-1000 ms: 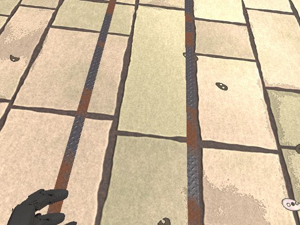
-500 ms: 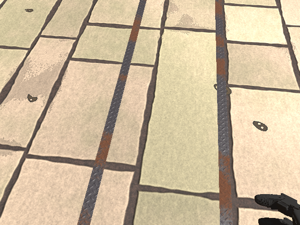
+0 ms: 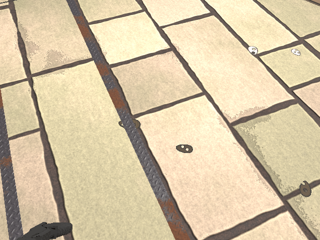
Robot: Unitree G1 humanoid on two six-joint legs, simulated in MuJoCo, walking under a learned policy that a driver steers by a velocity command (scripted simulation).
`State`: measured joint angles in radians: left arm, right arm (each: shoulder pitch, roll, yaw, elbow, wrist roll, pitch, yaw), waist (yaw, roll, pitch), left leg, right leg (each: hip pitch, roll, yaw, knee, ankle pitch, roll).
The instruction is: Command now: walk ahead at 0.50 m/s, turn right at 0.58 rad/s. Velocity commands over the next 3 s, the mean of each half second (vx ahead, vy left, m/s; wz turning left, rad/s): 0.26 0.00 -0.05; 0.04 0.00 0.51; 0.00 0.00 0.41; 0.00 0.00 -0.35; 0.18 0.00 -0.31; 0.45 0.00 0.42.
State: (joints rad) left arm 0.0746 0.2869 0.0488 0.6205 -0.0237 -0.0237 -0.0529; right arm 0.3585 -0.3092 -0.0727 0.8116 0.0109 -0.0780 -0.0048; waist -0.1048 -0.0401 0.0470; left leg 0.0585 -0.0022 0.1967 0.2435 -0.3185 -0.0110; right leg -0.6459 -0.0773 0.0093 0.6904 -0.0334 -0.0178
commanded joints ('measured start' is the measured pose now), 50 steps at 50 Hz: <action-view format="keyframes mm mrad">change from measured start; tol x32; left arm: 1 -84 67 17 -105 1 -13 -15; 5 323 242 98 -19 11 8 24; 50 51 102 46 105 12 7 64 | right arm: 1 -35 -194 -48 -51 14 2 -6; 50 -219 -168 -53 -278 1 117 -29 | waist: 1 45 107 22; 7 216 -60 -474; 50 101 228 -161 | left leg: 1 13 283 -65 10 651 134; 4 -78 227 10 450 990 73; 6 -721 -14 -127 1100 -344 -30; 7 -732 29 -283 1161 -302 -25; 29 -518 44 -145 330 84 29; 32 31 368 -698 199 1058 356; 50 -276 145 -669 144 291 205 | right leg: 1 38 36 -58 -59 -77 -49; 4 472 154 -113 -151 -73 -135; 6 1067 -309 686 -232 202 -405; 14 417 -145 57 -422 575 -247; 30 603 -159 -109 -93 464 -103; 32 99 135 -151 432 -534 69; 34 17 99 85 591 -610 53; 50 301 125 74 -103 -296 75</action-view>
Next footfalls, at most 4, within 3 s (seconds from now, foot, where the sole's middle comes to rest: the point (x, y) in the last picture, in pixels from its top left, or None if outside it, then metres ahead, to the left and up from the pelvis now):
0.10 right None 0.22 -0.12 -0.77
0.60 left None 0.33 0.09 -0.77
1.06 right None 0.37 -0.14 -0.77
1.46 left None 0.23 0.09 -0.77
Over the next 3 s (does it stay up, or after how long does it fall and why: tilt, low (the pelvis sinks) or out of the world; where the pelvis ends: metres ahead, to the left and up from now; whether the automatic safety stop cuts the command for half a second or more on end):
stays up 0.57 0.05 -0.01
